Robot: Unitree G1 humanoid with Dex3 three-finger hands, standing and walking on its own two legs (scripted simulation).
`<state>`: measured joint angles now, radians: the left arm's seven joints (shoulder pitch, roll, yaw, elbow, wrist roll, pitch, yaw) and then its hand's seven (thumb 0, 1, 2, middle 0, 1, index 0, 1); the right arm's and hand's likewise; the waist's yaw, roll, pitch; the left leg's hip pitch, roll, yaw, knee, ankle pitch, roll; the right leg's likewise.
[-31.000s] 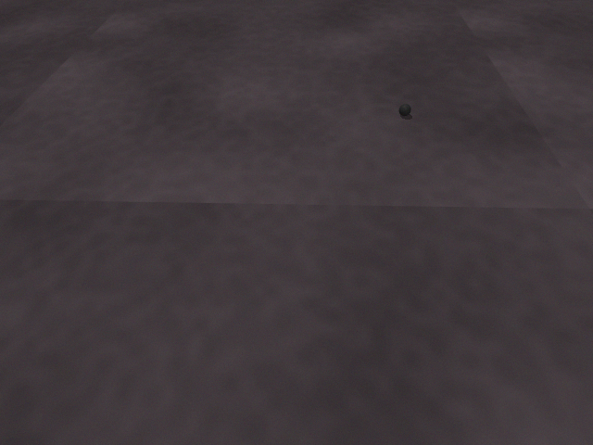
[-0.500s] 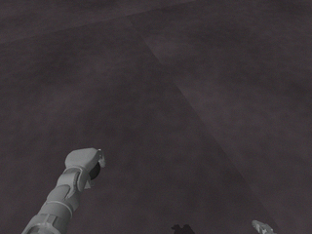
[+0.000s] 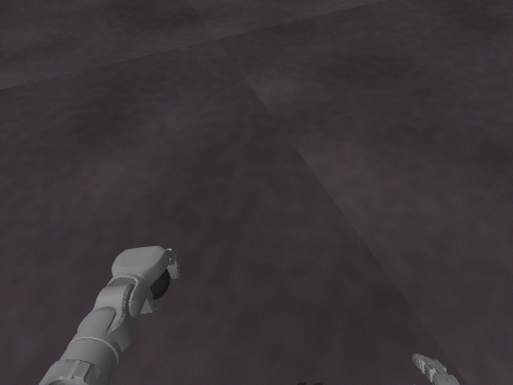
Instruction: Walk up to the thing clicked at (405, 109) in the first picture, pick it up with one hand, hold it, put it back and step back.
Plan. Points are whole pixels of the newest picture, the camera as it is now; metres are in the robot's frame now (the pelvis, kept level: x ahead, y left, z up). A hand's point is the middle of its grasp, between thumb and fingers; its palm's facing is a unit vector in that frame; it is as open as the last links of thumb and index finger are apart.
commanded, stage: hold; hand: left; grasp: from above
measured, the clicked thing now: (150, 280) +0.32 +0.23 -0.06
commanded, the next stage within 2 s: crouch in 1.00 s
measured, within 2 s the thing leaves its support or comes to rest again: neither
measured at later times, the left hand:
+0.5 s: hand (148, 290) +0.29 +0.22 -0.03, palm faces -0.45 -0.07 -0.89, open 8.2 cm
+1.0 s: hand (150, 285) +0.29 +0.22 -0.03, palm faces -0.45 -0.07 -0.89, open 8.2 cm
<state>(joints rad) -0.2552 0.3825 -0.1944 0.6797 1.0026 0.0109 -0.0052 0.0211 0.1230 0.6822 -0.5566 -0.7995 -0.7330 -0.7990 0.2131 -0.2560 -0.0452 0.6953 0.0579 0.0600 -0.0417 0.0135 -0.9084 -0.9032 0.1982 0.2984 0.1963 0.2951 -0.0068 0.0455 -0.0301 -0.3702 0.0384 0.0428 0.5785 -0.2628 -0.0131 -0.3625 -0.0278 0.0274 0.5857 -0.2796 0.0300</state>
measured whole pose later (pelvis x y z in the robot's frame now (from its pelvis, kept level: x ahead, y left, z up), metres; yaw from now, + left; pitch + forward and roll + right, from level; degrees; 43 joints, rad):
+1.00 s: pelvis +0.00 +0.00 +0.01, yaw +0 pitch +2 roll +0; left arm -0.24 0.39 -0.20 0.61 1.00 0.01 -0.05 0.02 0.11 0.71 -0.54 -0.85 -0.72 -0.84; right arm 0.18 -0.25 -0.03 0.69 0.07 0.07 -0.06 0.01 -0.91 -0.91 0.20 0.30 0.20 0.30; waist 0.01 0.05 0.00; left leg -0.29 0.04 0.05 0.48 -0.22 -0.01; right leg -0.29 -0.03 0.03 0.50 -0.25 0.03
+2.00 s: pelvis -0.06 +0.01 -0.22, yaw -1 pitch +33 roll -3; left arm -0.70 0.45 -0.03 1.22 1.17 -0.07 0.35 0.01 0.10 0.69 -0.56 -0.85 -0.76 -0.85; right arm 0.23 -0.23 -0.06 0.76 -0.05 -0.01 -0.01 0.01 -0.90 -0.90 0.20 0.30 0.20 0.29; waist -0.14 0.06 -0.19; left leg -1.69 0.05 -0.03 1.70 -0.59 0.00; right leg -1.64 -0.01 0.01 1.67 -0.60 0.04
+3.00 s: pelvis -0.08 +0.00 -0.41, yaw -4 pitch +34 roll -6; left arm -0.92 0.64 0.08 1.43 1.25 -0.17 0.40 0.00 0.11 0.65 -0.58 -0.83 -0.77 -0.84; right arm 0.15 -0.25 0.01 0.79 -0.13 -0.07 0.12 0.01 -0.91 -0.90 0.20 0.30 0.20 0.30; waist -0.21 0.00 -0.07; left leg -2.27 0.04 -0.13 2.31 -0.65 -0.02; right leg -2.19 0.02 -0.02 2.26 -0.68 0.05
